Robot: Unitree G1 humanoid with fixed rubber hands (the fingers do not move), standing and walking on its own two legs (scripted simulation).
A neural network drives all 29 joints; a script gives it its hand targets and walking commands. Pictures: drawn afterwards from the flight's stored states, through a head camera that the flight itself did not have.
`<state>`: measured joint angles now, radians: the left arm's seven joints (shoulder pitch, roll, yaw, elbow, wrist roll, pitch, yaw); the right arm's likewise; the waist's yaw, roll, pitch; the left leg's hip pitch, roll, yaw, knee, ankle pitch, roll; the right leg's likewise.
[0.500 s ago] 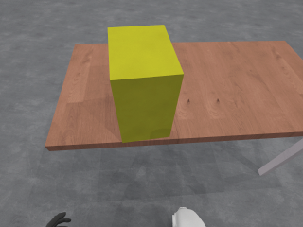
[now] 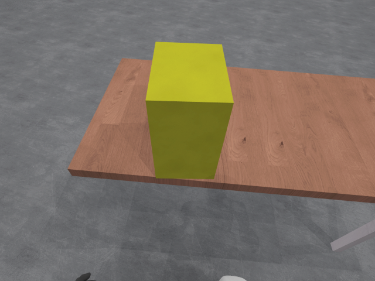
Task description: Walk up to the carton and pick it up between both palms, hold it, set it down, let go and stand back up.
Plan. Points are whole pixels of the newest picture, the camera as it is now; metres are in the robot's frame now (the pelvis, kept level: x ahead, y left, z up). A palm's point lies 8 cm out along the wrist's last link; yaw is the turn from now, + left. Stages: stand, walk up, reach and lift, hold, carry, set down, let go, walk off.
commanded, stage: walk up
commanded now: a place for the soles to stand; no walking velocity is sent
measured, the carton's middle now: (186, 115) +0.50 +0.00 +0.04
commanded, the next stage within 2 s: reach and lift in 1.98 s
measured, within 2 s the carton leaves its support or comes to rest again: neither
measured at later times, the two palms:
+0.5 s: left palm out of the picture +0.03 +0.25 -0.12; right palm out of the picture +0.04 -0.26 -0.12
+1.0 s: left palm out of the picture +0.03 +0.25 -0.12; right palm out of the picture +0.06 -0.26 -0.12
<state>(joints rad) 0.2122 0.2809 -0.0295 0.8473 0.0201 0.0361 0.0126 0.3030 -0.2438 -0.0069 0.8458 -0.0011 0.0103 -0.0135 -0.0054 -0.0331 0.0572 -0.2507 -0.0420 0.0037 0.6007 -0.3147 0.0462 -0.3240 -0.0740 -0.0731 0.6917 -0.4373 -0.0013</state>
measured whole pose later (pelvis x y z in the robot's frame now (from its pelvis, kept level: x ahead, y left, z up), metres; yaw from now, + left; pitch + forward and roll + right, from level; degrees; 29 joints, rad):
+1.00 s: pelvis +0.03 +0.00 +0.01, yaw +4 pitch -1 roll -1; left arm 0.29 0.25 -0.04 1.00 0.02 -0.02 0.02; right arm 0.28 -0.25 0.03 1.05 -0.01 -0.01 -0.02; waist 0.01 0.00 0.02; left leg -0.18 -0.05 -0.07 0.49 -0.28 0.04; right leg -0.14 -0.04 -0.07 0.45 -0.28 0.02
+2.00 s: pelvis +0.03 +0.00 +0.01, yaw +7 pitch -2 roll -1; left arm 0.33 0.25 -0.04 1.05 0.03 -0.01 0.02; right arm 0.29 -0.25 0.05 1.09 -0.01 -0.01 -0.03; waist 0.01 -0.01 0.03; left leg -0.18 -0.06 -0.11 0.50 -0.28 0.03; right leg -0.10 -0.05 -0.12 0.43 -0.29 0.02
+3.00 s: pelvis +0.00 -0.03 +0.01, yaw +1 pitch -3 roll +0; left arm 0.23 0.25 0.04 0.42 -0.02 0.23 -0.01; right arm 0.23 -0.11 -0.04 0.58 -0.01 -0.08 -0.03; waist 0.05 -0.06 0.07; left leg -0.18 0.03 0.05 0.47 -0.24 -0.01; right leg -0.16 -0.01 -0.05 0.46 -0.25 -0.01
